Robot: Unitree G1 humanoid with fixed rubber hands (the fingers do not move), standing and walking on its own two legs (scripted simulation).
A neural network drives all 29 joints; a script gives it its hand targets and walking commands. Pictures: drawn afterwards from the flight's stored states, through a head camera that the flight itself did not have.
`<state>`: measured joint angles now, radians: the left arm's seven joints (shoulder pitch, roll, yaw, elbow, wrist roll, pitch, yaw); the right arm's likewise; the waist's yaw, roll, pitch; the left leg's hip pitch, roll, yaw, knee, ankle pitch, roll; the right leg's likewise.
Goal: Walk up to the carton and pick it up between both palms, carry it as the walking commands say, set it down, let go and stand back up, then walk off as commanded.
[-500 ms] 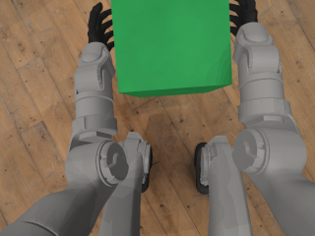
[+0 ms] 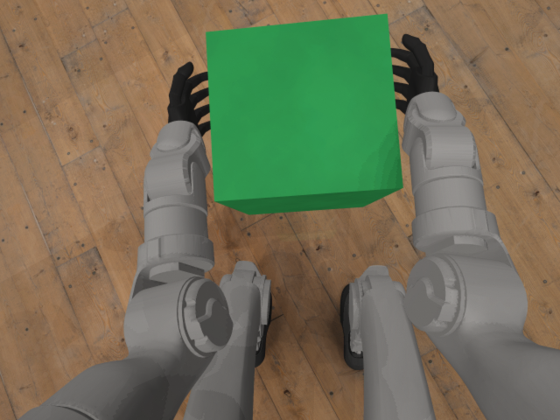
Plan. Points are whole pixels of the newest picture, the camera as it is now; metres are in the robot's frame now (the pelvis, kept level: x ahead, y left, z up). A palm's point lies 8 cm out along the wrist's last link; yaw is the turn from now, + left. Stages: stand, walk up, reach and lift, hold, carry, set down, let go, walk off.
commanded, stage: reach and lift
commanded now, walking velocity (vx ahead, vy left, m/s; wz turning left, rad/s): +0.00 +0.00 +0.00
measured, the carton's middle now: (301, 138) +0.48 +0.02 -0.13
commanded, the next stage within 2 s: none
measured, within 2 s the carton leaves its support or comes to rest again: neither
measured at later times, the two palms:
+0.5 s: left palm (162, 121) +0.45 +0.17 +0.02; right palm (444, 90) +0.48 -0.13 +0.02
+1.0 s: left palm (127, 109) +0.43 +0.16 +0.10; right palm (484, 73) +0.46 -0.13 +0.09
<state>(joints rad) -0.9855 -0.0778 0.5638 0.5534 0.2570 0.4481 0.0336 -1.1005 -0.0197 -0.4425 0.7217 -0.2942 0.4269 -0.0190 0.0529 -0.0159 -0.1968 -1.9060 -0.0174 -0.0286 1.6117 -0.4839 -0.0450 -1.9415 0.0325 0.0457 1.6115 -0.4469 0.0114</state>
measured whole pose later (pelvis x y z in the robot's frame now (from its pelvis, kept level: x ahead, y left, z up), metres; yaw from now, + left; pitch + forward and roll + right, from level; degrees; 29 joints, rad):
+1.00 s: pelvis +0.04 +0.00 +0.13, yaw -1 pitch +33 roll +1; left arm -0.65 -0.17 0.51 0.44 0.29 0.42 0.00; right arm -0.74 0.11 -0.42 0.59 -0.32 0.39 0.01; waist 0.06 -0.02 -0.21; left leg -1.31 -0.01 -0.03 1.13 -0.39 -0.04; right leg -1.35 0.03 0.05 1.13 -0.37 0.00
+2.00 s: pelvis +0.07 +0.00 +0.24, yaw -1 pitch +9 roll +0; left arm -0.39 -0.19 0.38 0.38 0.32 0.50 -0.03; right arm -0.43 0.17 -0.35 0.45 -0.35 0.48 0.03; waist 0.07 0.01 -0.06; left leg -0.44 0.00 -0.04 0.48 -0.20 -0.03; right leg -0.47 0.02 0.05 0.50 -0.18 0.00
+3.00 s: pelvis +0.08 +0.00 +0.25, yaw +0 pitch -7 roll +0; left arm -0.34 -0.17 0.27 0.27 0.31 0.74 -0.02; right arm -0.33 0.17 -0.28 0.28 -0.32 0.73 0.01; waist 0.01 0.01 0.04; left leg -0.04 0.01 -0.06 0.35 -0.18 -0.02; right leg -0.06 0.01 0.03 0.34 -0.16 0.00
